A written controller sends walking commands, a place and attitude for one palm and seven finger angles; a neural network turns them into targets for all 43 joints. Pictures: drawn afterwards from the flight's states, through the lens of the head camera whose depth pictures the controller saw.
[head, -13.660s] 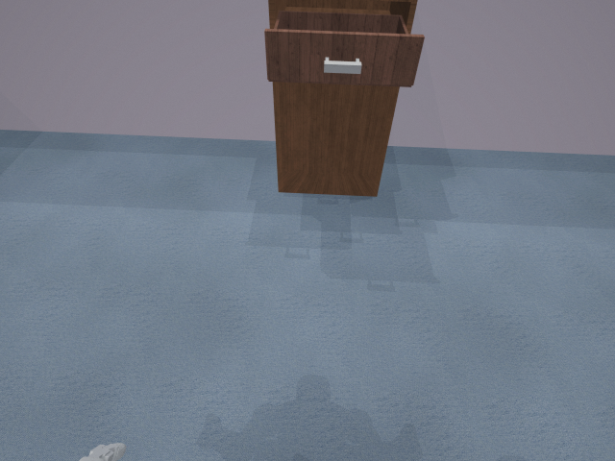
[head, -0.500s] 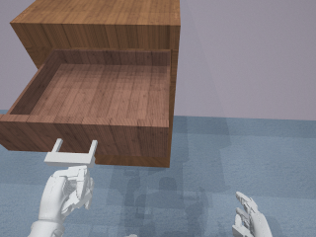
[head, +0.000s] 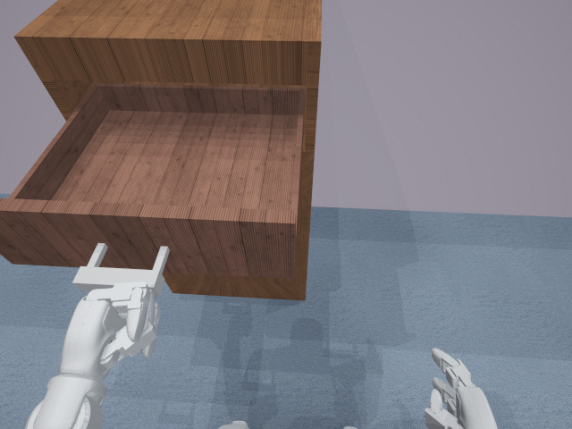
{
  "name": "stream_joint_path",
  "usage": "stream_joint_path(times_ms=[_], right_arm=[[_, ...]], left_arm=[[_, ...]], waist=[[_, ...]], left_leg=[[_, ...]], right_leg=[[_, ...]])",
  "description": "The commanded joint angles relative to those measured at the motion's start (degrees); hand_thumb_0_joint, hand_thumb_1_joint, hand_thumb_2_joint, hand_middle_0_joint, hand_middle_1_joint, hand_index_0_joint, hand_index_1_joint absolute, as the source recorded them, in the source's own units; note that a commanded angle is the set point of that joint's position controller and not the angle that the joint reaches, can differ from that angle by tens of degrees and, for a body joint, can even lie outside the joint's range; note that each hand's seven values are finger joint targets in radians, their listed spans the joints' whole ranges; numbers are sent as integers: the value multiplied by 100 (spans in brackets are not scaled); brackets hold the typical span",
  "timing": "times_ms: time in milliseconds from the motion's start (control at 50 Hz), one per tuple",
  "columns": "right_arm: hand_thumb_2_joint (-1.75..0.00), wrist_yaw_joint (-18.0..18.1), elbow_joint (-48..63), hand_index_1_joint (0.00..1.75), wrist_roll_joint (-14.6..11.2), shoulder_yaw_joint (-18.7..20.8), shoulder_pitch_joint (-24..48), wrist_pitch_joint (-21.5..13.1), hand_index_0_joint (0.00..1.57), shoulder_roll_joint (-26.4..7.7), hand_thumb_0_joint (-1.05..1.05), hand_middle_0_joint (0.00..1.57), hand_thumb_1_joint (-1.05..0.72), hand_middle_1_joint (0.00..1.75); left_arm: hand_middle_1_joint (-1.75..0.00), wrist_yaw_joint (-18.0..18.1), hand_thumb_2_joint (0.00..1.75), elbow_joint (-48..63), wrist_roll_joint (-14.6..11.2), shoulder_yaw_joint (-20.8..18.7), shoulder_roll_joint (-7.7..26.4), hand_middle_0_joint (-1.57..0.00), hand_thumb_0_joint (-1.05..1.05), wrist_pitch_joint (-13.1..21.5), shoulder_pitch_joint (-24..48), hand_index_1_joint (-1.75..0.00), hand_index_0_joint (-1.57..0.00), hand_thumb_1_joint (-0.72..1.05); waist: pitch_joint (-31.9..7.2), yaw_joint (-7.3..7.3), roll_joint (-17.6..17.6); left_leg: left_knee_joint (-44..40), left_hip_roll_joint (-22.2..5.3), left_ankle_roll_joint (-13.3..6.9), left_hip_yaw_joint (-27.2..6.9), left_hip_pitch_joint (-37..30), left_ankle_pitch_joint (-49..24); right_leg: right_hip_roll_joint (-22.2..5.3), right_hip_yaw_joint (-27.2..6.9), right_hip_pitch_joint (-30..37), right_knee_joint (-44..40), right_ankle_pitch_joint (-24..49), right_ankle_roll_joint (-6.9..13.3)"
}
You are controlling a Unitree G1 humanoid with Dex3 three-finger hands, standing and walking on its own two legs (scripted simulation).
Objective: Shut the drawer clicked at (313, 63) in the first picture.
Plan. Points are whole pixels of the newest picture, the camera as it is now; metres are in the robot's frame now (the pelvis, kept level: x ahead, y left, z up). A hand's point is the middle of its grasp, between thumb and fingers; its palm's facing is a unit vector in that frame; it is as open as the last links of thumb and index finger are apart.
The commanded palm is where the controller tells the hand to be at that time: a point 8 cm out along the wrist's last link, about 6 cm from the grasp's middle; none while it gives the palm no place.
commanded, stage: push the drawer shut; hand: left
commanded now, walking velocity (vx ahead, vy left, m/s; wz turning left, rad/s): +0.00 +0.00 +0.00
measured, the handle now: (126, 266) +0.31 +0.23 +0.07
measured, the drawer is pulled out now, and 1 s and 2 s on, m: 0.29 0.18 0.06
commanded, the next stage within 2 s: none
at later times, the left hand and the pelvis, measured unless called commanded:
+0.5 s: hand (154, 293) +0.28 +0.19 +0.07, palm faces -0.04 -1.00 -0.06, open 3.0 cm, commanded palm +0.28 +0.24 +0.07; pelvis -0.02 +0.01 +0.00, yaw +0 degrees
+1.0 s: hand (173, 247) +0.35 +0.18 +0.07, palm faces -0.03 -1.00 -0.06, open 2.9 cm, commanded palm +0.34 +0.23 +0.07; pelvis -0.02 +0.02 +0.01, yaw -1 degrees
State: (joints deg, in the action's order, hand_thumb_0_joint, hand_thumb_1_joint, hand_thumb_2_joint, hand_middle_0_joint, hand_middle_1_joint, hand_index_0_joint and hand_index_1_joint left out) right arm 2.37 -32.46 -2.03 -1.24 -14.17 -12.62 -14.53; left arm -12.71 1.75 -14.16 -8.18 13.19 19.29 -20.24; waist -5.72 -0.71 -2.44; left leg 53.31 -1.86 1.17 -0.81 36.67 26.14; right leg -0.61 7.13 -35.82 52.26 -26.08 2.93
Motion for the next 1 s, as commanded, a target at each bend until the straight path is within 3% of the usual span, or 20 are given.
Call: stream_joint_path(times_ms=[0,80,120,160,220,240,280,360,420,480,520,560,620,640,720,760,820,880,920,980], right_arm=[[-90,65,826,30,-33,235,324,-345,20,-679,0,20,-90,30],[-90,83,721,30,-33,238,344,-382,20,-698,0,20,-90,30],[-90,105,655,30,-27,230,362,-392,20,-732,0,20,-90,30],[-90,109,615,30,-31,238,341,-394,20,-727,0,20,-90,30],[-90,122,539,30,-50,234,386,-394,20,-748,0,20,-90,30],[-90,114,530,30,-56,215,397,-393,20,-718,0,20,-90,30],[-90,124,507,30,-60,214,393,-394,20,-737,0,20,-90,30],[-90,129,474,30,-61,198,395,-333,20,-755,0,20,-90,30],[-90,144,444,30,-54,184,419,-286,20,-771,0,20,-90,30],[-90,132,449,30,-67,162,386,-253,20,-761,0,20,-90,30],[-90,129,416,30,-51,176,334,-206,20,-801,0,20,-90,30],[-90,114,429,30,-61,170,321,-188,20,-776,0,20,-90,30],[-90,88,416,30,-41,189,236,-151,20,-809,0,20,-90,30],[-90,74,417,30,-39,195,224,-134,20,-785,0,20,-90,30],[-90,56,359,30,-19,217,106,-40,20,-833,0,20,-90,30],[-90,37,356,30,-27,215,96,6,20,-803,0,20,-90,30],[-90,31,310,30,-8,228,31,89,20,-841,0,20,-90,30],[-90,11,299,30,-12,226,-17,146,20,-809,0,20,-90,30],[-90,19,241,30,-19,226,-77,212,20,-839,0,20,-90,30],[-90,11,199,30,-17,234,-122,274,20,-822,0,20,-90,30]], left_arm=[[-160,43,90,1000,-184,-422,704,-140,0,319,1206,-160,-140,90],[-160,53,90,860,-169,-279,605,-140,0,381,1806,-160,-140,90],[-160,77,90,743,-156,-338,715,-140,0,406,2079,-160,-140,90],[-160,52,90,623,-158,-351,711,-140,0,421,2272,-160,-140,90],[-160,55,90,446,-134,-453,878,-140,0,420,2573,-160,-140,90],[-160,50,90,359,-138,-295,685,-140,0,399,2705,-160,-140,90],[-160,67,90,251,-143,-274,703,-140,0,359,2966,-160,-140,90],[-160,144,90,-103,-115,-365,818,-140,0,282,3410,-160,-140,90],[-160,186,90,-315,-69,-445,973,-140,0,258,3800,-160,-140,90],[-160,195,90,-557,-59,-219,735,-140,0,233,4215,-160,-140,90],[-160,266,90,-785,-4,-450,996,-140,0,221,4254,-160,-140,90],[-160,275,90,-780,25,-181,748,-140,0,234,4695,-160,-140,90],[-160,360,90,-946,108,-239,852,-140,0,242,4758,-160,-140,90],[-160,375,90,-1031,110,-165,712,-140,0,233,4784,-160,-140,90],[-160,451,90,-1324,184,-351,967,-140,0,286,5019,-160,-140,90],[-160,452,90,-1402,213,-187,787,-140,0,317,5285,-160,-140,90],[-160,511,90,-1622,245,-408,1041,-140,0,354,5419,-160,-140,90],[-160,483,90,-1713,258,-306,930,-140,0,402,5716,-160,-140,90],[-160,489,90,-2022,280,-395,1078,-140,0,409,5862,-160,-140,90],[-160,475,90,-2169,284,-336,1012,-140,0,455,6329,-160,-140,90]], waist=[[-820,-185,153],[-810,-272,214],[-771,-275,272],[-971,-263,291],[-991,-246,85],[-962,-271,30],[-1005,-274,84],[-996,-274,221],[-958,-274,119],[-947,-309,91],[-1008,-260,182],[-1097,-329,7],[-1218,-280,-37],[-1245,-288,5],[-1322,-295,238],[-1322,-326,65],[-1310,-315,195],[-1439,-337,23],[-1280,-407,223],[-1370,-454,97]], left_leg=[[-651,238,-241,35,-311,-1175],[-711,240,-255,-3,-403,-993],[-746,229,-260,-40,-383,-907],[-774,238,-260,-33,-438,-897],[-812,231,-255,-37,-461,-823],[-861,237,-254,-46,-539,-798],[-914,223,-244,-79,-590,-743],[-996,218,-241,-84,-549,-607],[-1039,207,-238,-91,-509,-454],[-1111,214,-219,-113,-576,-382],[-1127,196,-222,-119,-556,-434],[-1140,201,-212,-139,-707,-467],[-1161,181,-202,-169,-785,-656],[-1158,186,-205,-152,-837,-688],[-1143,174,-212,-138,-727,-812],[-1151,178,-196,-123,-810,-853],[-1154,175,-216,-108,-734,-844],[-1148,186,-201,-86,-807,-924],[-1135,162,-225,-101,-706,-862],[-1115,177,-217,-78,-735,-826]], right_leg=[[-78,-767,790,-1141,1242,-284],[-62,-740,630,-1192,943,-283],[-53,-725,592,-1211,788,-267],[-53,-725,663,-1188,781,-276],[-59,-740,655,-1213,655,-253],[-45,-682,597,-1200,666,-246],[-25,-626,566,-1177,638,-244],[-25,-640,593,-1238,471,-251],[-22,-665,556,-1255,279,-239],[2,-607,489,-1225,301,-227],[10,-593,549,-1208,337,-221],[10,-547,434,-1148,453,-214],[18,-505,481,-1088,642,-189],[21,-511,473,-1105,694,-197],[27,-538,602,-1097,819,-208],[21,-528,530,-1072,903,-199],[30,-553,600,-1108,895,-209],[26,-562,630,-1079,1025,-194],[49,-565,560,-1112,960,-204],[42,-593,534,-1104,984,-210]])
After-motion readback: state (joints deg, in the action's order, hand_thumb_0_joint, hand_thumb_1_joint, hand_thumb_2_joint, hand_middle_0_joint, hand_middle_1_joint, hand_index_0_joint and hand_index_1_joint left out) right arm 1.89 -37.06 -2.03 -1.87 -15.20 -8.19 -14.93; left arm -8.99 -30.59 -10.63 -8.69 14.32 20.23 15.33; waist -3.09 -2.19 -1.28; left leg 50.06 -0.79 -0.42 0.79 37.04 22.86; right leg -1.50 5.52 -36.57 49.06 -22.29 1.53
